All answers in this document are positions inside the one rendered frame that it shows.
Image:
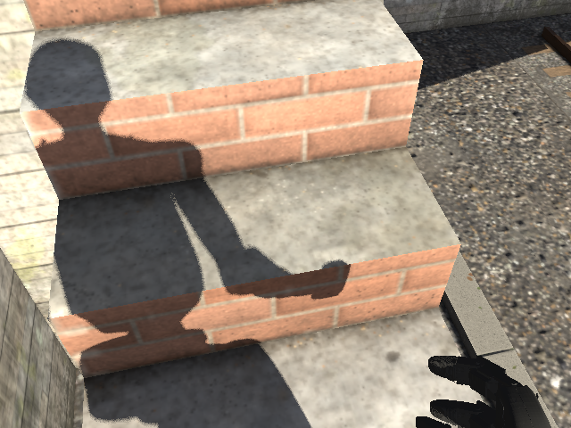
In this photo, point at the right robot hand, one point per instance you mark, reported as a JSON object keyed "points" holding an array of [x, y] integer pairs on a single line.
{"points": [[516, 405]]}

